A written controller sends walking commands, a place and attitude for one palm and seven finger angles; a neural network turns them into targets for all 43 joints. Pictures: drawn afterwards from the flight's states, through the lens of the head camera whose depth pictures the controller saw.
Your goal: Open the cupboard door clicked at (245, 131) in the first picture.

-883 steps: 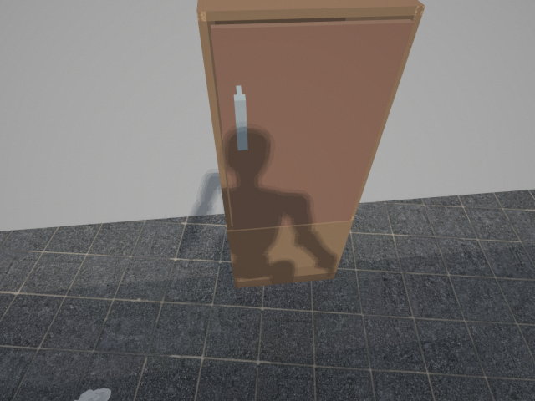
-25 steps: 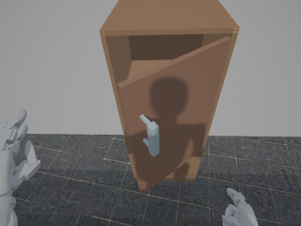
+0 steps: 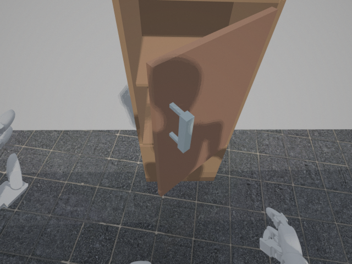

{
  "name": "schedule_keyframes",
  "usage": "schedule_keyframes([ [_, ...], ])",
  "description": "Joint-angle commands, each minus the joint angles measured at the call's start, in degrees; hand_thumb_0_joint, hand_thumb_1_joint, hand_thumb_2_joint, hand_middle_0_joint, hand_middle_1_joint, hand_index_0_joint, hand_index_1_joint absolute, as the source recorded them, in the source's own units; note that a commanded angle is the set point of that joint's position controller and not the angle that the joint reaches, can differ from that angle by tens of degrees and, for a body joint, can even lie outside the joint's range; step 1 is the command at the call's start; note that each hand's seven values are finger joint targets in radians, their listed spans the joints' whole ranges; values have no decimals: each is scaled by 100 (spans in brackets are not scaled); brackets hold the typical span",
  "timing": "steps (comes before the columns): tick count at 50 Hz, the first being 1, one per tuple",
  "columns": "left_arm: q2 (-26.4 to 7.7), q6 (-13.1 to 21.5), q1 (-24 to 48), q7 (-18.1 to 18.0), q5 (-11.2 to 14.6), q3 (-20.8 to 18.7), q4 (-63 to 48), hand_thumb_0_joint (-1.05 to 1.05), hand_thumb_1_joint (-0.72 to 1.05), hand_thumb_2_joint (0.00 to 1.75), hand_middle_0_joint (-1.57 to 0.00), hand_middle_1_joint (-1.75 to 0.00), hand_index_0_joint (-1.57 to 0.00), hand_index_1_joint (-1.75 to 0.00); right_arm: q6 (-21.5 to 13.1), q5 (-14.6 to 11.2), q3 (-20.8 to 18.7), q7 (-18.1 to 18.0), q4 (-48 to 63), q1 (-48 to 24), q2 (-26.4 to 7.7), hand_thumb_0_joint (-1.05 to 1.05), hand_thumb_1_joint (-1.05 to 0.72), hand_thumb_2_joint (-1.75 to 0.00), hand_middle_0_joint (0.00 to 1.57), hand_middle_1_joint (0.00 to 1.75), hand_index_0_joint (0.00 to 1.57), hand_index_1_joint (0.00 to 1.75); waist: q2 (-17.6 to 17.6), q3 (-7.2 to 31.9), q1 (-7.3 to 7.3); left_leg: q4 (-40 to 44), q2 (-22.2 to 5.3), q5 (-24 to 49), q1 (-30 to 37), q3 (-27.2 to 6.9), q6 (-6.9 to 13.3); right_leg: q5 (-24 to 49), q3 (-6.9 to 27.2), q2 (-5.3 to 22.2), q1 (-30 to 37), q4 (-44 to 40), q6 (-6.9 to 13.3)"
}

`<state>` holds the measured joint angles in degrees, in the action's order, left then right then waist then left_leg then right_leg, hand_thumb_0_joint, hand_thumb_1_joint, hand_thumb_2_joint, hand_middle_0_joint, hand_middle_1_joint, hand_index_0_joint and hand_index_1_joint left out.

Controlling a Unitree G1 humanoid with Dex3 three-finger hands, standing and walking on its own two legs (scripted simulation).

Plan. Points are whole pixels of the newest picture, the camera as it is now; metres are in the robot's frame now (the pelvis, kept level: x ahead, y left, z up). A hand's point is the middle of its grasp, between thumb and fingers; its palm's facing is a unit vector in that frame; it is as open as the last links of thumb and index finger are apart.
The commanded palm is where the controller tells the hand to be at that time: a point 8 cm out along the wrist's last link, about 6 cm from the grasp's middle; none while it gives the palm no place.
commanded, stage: step back with the hand held close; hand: left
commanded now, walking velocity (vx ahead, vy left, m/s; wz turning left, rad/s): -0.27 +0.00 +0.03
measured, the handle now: (179, 128) +0.39 +0.03 +0.08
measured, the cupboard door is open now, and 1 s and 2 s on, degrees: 39 39 39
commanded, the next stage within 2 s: stop stepping back and stand still in 0.48 s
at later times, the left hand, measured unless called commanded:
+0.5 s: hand out of the picture +0.07 +0.31 +0.17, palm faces +0.55 -0.72 -0.42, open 7.4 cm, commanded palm -0.01 +0.33 +0.18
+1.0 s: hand out of the picture +0.00 +0.27 +0.16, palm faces +0.46 -0.80 -0.38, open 7.4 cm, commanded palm -0.08 +0.30 +0.18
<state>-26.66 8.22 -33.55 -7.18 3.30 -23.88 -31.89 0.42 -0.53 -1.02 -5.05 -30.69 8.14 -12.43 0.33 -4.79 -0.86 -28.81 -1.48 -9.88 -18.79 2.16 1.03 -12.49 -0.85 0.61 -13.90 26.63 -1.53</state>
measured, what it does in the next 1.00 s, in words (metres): walks backwards: right foot, then left foot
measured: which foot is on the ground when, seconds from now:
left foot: down 0.00-0.72, up 0.74-0.84, down 0.86-1.00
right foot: down 0.00-0.40, up 0.42-0.72, down 0.74-0.92, up 0.94-1.00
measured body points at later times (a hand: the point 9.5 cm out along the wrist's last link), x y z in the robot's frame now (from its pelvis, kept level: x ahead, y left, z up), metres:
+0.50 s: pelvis -0.12 +0.02 -0.02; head -0.10 +0.05 +0.43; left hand +0.03 +0.34 +0.19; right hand +0.07 -0.20 -0.09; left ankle +0.00 +0.10 -0.74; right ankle -0.09 -0.13 -0.68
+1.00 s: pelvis -0.22 +0.00 -0.01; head -0.24 +0.02 +0.44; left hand -0.03 +0.31 +0.18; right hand -0.08 -0.25 -0.09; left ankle -0.13 +0.09 -0.74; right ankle -0.30 -0.11 -0.69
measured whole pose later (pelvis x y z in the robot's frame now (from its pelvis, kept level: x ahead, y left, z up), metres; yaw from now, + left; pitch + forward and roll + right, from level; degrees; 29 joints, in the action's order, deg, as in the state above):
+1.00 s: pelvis -0.22 +0.00 -0.01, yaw +0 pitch -2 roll +0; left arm -24.0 8.8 -24.7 -8.9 3.3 -24.6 -23.3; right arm -8.0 0.5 0.2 -4.0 -38.9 13.2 -12.3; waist -2.0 0.4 1.6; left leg -31.3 1.6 -8.5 -21.3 3.4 3.6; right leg -29.5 1.1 -1.4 -15.9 53.7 0.2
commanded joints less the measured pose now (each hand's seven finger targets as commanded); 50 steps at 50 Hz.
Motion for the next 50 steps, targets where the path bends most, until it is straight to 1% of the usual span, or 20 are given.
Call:
schedule_keyframes([
  [1,-718,437,-146,-197,-28,-816,-1045,0,90,90,-20,-30,-20,-30,-421,11,-216,-44,867,-359,-788,0,-90,-90,20,30,20,30,776,1111,-18,908,-649,-65,-353,-725,191,364,24,-54,693,296,42],
  [8,-661,628,227,-237,-232,-869,-1063,0,90,90,-20,-30,-20,-30,-708,16,-221,-48,850,-279,-831,0,-90,-90,20,30,20,30,819,753,6,1344,-742,-2919,-2108,-1048,398,-594,101,-248,1332,812,64],
  [11,-762,699,286,-254,-225,-865,-1220,0,90,90,-20,-30,-20,-30,-809,52,-231,-21,782,-148,-743,0,-90,-90,20,30,20,30,81,691,69,218,-219,-2476,-1064,-636,136,-1694,819,175,-197,-357,336],
  [13,-842,774,365,-326,-171,-813,-1345,0,90,90,-20,-30,-20,-30,-828,68,-224,-27,522,-17,-617,0,-90,-90,20,30,20,30,-657,798,130,-1551,215,-1442,525,-253,-164,-2110,1601,1023,-1949,-1213,784],
  [15,-757,719,614,-379,-198,-696,-1191,0,90,90,-20,-30,-20,-30,-783,127,-194,4,336,-3,-542,0,-90,-90,20,30,20,30,-1058,826,175,-2296,221,-1222,904,-179,-173,-1573,1583,1390,-2387,-1266,880],
  [18,-789,673,1037,-397,-178,-666,-1151,0,90,90,-20,-30,-20,-30,-802,125,-162,-101,352,-95,-686,0,-90,-90,20,30,20,30,-123,388,236,-74,-178,-1499,489,-757,-7,-1493,770,537,-2099,-266,347],
  [20,-733,757,1219,-424,-236,-790,-1173,0,90,90,-20,-30,-20,-30,-954,131,-146,-178,473,-279,-843,0,-90,-90,20,30,20,30,1862,316,117,1973,-1731,-2458,-1721,-2645,694,-1276,112,-502,-372,2614,-37],
  [21,-804,798,1235,-430,-283,-890,-1045,0,90,90,-20,-30,-20,-30,-1040,176,-184,-147,367,-165,-634,0,-90,-90,20,30,20,30,1664,673,131,2185,-1903,-2623,-1796,-2680,856,-1512,410,-498,-129,3776,26],
  [25,-711,782,917,-363,-185,-800,-1226,0,90,90,-20,-30,-20,-30,-1140,123,-353,78,302,-276,-672,0,-90,-90,20,30,20,30,797,994,60,1797,-1591,-2103,-970,-1935,791,-1465,426,-490,-502,4195,13],
  [32,-782,628,178,-324,38,-735,-1486,0,90,90,-20,-30,-20,-30,-1160,140,-184,204,277,-147,-563,0,-90,-90,20,30,20,30,1829,1567,9,2254,-729,-2083,209,-784,-202,-2343,-651,-844,592,698,354],
  [34,-917,671,75,-237,74,-838,-1479,0,90,90,-20,-30,-20,-30,-1081,103,-111,237,293,-124,-437,0,-90,-90,20,30,20,30,960,1480,19,930,-144,-1082,568,-121,-488,-1666,-177,-304,562,-1293,618],
  [36,-1406,716,110,-245,110,-1225,-1546,0,90,90,-20,-30,-20,-30,-886,118,-62,202,200,-193,-426,0,-90,-90,20,30,20,30,-1042,1131,-21,-2038,200,-476,602,-136,-318,-596,1583,1425,-1063,-1857,995],
  [38,-1687,762,251,-311,162,-1566,-1484,0,90,90,-20,-30,-20,-30,-938,174,69,261,274,-160,-430,0,-90,-90,20,30,20,30,-867,1637,39,-2505,16,-545,-699,-177,-305,1628,1460,1859,205,-1107,1344],
  [40,-871,541,509,-200,119,-936,-850,0,90,90,-20,-30,-20,-30,-990,-40,-150,131,330,-155,-602,0,-90,-90,20,30,20,30,-1326,1176,121,-1723,-29,-96,-659,-228,-142,2714,864,1153,696,-416,836],
  [43,-750,435,711,-178,54,-693,-431,0,90,90,-20,-30,-20,-30,-1031,-27,-65,-22,122,-40,-685,0,-90,-90,20,30,20,30,90,1025,326,-95,103,972,1276,-27,203,2505,70,658,-127,820,318],
  [45,-845,478,1202,-205,8,-596,-524,0,90,90,-20,-30,-20,-30,-1102,18,-68,-18,165,102,-827,0,-90,-90,20,30,20,30,1578,1209,283,531,-1235,1825,1975,-2127,962,-843,-120,-187,-1215,2436,-27],
  [46,-924,522,1416,-244,-27,-583,-642,0,90,90,-20,-30,-20,-30,-1172,72,-50,9,165,95,-755,0,-90,-90,20,30,20,30,1340,1121,254,1139,-1633,1129,1861,-3142,1049,-1982,202,-340,-1565,3148,97],
  [47,-1134,591,1439,-225,-46,-645,-794,0,90,90,-20,-30,-20,-30,-1264,124,-53,28,92,-44,-732,0,-90,-90,20,30,20,30,1046,1001,203,1572,-1656,-224,1220,-3332,900,-2098,470,-184,-1314,3441,188],
  [48,-932,563,1319,-216,-69,-508,-869,0,90,90,-20,-30,-20,-30,-1284,132,-46,68,106,-140,-666,0,-90,-90,20,30,20,30,513,769,141,1990,-1563,-1527,230,-2990,804,-1889,427,-98,-797,3342,205],
  [50,-765,472,485,-248,-74,-573,-781,0,90,90,-20,-30,-20,-30,-1243,119,-94,112,156,-202,-705,0,-90,-90,20,30,20,30,709,603,12,2392,-1044,-2634,-1066,-1669,552,-1337,-103,-173,330,2646,239],
])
